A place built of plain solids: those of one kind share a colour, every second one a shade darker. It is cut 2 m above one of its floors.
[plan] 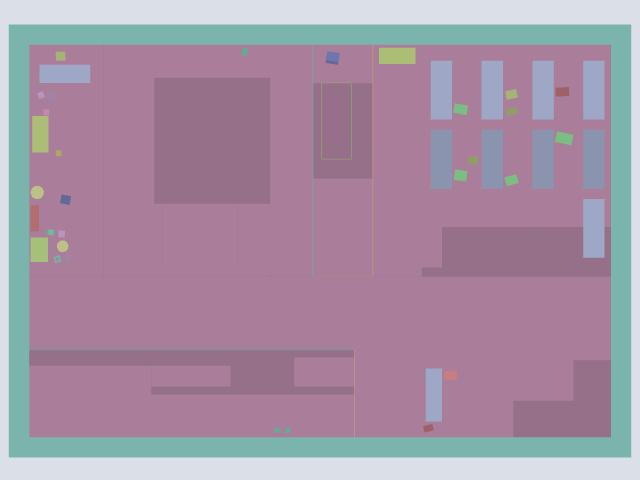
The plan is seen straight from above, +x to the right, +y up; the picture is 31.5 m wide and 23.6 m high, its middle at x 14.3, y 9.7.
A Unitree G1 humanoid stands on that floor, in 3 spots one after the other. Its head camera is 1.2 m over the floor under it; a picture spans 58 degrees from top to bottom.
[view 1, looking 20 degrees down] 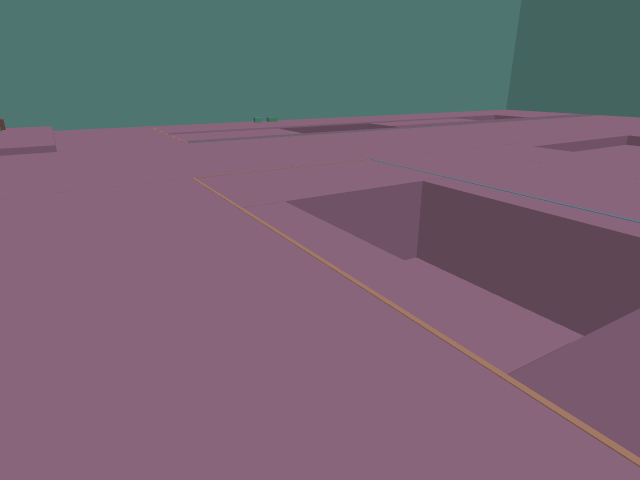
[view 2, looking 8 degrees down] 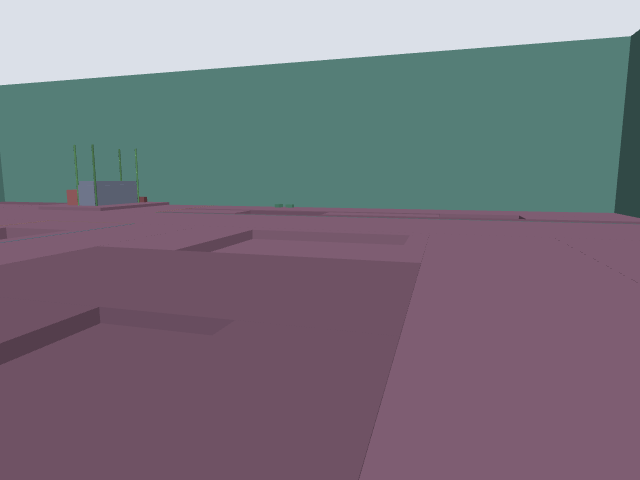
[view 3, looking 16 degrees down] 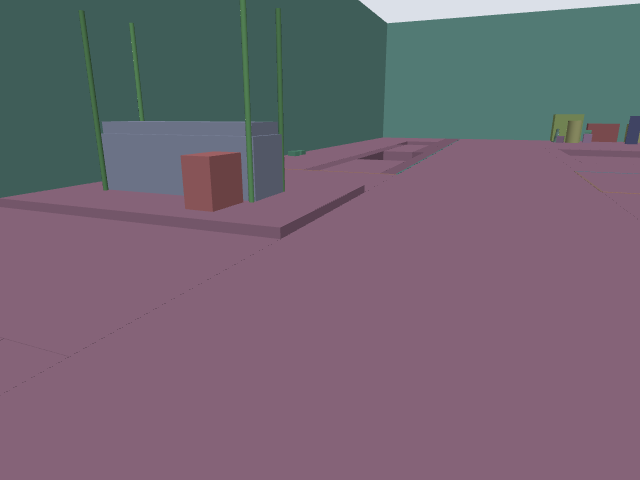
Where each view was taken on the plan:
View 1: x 18.39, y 13.66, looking -121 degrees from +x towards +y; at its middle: floor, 3.51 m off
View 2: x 5.86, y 17.80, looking -74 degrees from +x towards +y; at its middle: floor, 9.93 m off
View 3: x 25.16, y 6.25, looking -158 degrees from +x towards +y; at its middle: floor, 4.35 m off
